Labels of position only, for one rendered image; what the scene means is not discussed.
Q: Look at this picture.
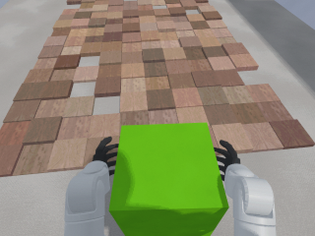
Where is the right robot hand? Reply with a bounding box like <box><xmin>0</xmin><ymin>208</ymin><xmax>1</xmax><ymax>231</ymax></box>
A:
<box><xmin>214</xmin><ymin>140</ymin><xmax>241</xmax><ymax>181</ymax></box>

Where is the right robot forearm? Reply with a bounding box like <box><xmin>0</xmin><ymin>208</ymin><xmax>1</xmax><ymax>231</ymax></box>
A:
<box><xmin>224</xmin><ymin>163</ymin><xmax>277</xmax><ymax>236</ymax></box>

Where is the left robot hand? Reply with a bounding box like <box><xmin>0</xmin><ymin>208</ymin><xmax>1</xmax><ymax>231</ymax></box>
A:
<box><xmin>93</xmin><ymin>137</ymin><xmax>119</xmax><ymax>176</ymax></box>

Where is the carton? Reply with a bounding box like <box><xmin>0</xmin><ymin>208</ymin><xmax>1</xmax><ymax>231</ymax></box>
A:
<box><xmin>108</xmin><ymin>122</ymin><xmax>229</xmax><ymax>236</ymax></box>

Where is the left robot forearm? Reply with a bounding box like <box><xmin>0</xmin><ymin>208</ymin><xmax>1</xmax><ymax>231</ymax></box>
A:
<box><xmin>64</xmin><ymin>160</ymin><xmax>110</xmax><ymax>236</ymax></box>

